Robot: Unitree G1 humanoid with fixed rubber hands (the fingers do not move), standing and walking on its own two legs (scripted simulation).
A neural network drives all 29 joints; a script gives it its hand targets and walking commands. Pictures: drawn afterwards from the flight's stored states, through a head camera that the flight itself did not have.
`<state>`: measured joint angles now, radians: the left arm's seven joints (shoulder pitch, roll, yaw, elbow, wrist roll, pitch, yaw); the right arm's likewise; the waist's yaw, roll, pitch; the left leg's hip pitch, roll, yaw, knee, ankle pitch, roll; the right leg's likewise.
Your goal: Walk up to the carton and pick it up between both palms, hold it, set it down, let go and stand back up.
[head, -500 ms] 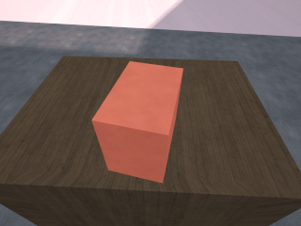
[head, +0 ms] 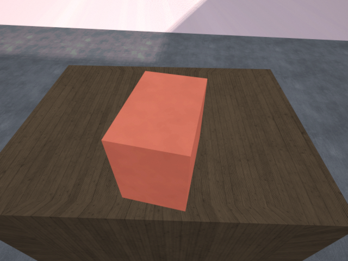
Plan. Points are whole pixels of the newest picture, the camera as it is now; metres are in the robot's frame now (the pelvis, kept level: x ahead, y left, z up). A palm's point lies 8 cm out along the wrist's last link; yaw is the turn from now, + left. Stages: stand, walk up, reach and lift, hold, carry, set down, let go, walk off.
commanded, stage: stand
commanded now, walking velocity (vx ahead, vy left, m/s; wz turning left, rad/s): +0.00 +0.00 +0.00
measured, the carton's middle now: (164, 138) +0.44 +0.04 +0.04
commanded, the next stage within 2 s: none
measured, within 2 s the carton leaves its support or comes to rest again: neither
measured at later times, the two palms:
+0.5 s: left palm out of the picture +0.08 +0.31 -0.10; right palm out of the picture +0.07 -0.30 -0.11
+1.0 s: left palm out of the picture +0.07 +0.31 -0.10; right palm out of the picture +0.05 -0.30 -0.11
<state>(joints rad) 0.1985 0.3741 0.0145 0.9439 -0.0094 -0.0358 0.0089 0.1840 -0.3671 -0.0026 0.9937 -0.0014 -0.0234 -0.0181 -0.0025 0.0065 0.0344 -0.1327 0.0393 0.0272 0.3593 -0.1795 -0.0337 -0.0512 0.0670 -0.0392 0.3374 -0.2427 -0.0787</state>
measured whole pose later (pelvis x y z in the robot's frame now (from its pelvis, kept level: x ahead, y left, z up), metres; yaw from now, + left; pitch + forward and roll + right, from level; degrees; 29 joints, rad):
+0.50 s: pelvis +0.00 +0.00 +0.00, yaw -1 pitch -3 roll +0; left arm 0.20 0.37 0.02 0.99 -0.01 -0.04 0.01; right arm 0.18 -0.37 0.00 1.03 0.00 -0.02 -0.02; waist 0.00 0.01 0.03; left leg -0.11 0.04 0.04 0.33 -0.17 -0.03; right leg -0.04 0.06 -0.03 0.31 -0.23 -0.07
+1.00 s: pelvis +0.00 +0.01 +0.00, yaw -1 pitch -3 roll +0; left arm 0.20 0.37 0.02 1.01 -0.01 -0.04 0.02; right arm 0.19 -0.36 0.00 1.04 0.00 -0.02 -0.03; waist 0.00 0.00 0.03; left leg -0.10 0.04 0.05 0.32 -0.16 -0.03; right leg -0.03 0.06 -0.02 0.30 -0.22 -0.07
